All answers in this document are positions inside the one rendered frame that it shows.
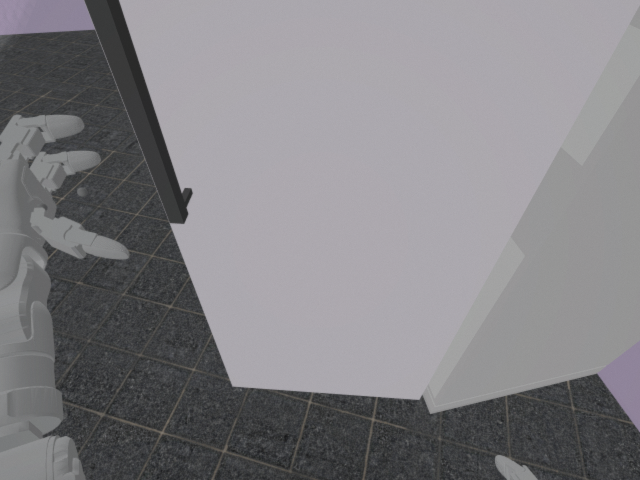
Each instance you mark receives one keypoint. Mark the robot left upper arm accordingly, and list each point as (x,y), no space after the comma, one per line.
(49,458)

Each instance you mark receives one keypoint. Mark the left robot forearm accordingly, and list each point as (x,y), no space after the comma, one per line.
(30,406)

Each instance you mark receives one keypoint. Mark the robot right hand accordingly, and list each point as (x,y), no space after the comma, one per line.
(511,470)

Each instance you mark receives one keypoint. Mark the fridge door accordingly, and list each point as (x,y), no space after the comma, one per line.
(358,166)

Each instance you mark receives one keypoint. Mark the robot left hand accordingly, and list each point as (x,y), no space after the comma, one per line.
(23,188)

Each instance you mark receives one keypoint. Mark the handle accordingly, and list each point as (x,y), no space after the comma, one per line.
(110,25)

